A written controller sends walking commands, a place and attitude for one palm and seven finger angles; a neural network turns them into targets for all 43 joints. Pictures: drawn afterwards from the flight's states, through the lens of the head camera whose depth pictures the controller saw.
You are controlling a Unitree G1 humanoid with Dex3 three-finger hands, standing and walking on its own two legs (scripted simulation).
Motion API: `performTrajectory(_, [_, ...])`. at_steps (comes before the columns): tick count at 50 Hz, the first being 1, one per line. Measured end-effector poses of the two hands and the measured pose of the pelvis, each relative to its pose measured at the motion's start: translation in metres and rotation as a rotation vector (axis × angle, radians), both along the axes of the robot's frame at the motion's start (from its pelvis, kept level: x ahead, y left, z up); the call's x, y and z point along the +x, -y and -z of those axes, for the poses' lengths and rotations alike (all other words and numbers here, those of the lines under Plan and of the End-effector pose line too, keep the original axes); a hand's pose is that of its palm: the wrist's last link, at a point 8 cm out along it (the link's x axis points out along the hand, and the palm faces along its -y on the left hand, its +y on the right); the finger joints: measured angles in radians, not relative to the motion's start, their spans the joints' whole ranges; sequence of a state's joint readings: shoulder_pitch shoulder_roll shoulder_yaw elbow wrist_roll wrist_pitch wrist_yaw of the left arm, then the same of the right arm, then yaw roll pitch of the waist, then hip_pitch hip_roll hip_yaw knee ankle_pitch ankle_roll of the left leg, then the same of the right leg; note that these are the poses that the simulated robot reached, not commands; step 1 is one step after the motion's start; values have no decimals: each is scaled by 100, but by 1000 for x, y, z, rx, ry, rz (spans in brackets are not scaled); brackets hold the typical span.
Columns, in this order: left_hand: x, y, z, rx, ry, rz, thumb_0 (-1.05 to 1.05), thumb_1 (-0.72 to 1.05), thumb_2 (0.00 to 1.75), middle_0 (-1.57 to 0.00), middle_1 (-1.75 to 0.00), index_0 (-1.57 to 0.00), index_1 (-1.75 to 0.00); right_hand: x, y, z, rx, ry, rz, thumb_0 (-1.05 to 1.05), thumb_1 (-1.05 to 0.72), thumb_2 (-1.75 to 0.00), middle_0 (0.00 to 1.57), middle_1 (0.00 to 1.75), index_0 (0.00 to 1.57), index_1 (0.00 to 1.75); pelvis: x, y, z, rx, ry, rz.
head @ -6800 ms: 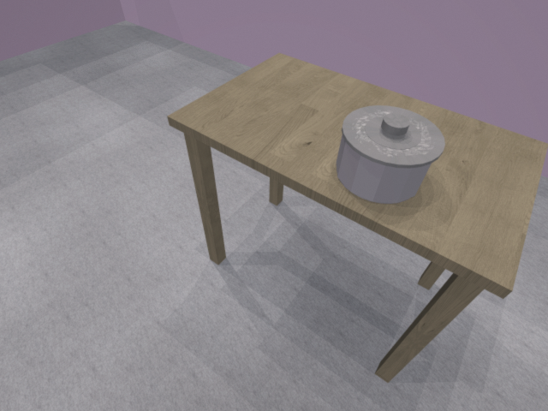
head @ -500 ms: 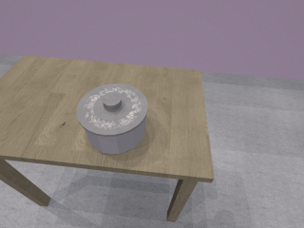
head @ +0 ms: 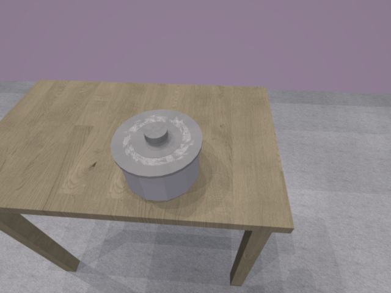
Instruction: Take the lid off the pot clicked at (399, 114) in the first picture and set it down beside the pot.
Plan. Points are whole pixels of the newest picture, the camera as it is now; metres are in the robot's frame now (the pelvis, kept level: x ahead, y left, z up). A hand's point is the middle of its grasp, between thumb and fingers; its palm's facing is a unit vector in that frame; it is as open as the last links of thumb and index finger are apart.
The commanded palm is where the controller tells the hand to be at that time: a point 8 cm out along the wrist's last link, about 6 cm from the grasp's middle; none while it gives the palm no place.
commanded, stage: look again from close up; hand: left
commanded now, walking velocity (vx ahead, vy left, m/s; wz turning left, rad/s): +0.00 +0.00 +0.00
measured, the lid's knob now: (155, 132) +0.43 +0.12 +0.10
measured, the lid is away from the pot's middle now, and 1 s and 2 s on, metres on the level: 0.00 0.00 0.00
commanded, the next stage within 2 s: shuffle to correct the standing spot in 0.92 s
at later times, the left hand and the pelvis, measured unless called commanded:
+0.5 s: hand out of the picture +0.02 +0.16 -0.17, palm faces +0.03 -0.98 -0.22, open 7.3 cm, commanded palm none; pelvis +0.01 -0.02 +0.00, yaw +0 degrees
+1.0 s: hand out of the picture +0.01 +0.15 -0.17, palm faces +0.03 -0.98 -0.21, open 7.3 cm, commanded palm none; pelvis +0.01 -0.03 +0.00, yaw +0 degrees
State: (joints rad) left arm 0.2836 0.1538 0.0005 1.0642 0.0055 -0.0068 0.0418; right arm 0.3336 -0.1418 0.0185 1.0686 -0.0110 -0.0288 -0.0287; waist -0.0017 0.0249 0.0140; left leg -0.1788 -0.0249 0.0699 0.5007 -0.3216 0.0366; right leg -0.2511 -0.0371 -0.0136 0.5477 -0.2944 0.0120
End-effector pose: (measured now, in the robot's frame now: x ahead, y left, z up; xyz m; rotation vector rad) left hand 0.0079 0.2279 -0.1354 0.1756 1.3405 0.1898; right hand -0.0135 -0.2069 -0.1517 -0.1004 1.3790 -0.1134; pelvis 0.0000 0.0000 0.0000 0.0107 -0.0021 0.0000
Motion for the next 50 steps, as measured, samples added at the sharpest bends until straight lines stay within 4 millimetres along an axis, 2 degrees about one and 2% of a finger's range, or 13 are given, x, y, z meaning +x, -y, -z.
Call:
performTrajectory(8, [9,6,2,-7,-12,1,0,91,90,-20,-30,-20,-30,11,7,-1,-13,-7,0,1,-92,-90,20,30,20,30,7,4,0,2,2,1])
performTrajectory(24, [9,21,2,-17,-31,-4,1,92,90,-20,-30,-20,-30,31,28,-4,-37,4,-8,1,-92,-90,20,30,20,30,15,17,-2,2,7,-3])
performTrajectory(34, [4,29,2,-24,-46,-2,1,91,90,-20,-30,-20,-30,25,31,-5,-29,-21,-6,1,-92,-90,20,30,20,30,14,23,-3,1,4,-2])
performTrajectory(50, [-3,34,2,-30,-46,-5,1,91,90,-20,-30,-20,-30,8,25,-5,-8,-47,9,1,-91,-90,20,30,20,30,10,27,-4,0,11,-1])
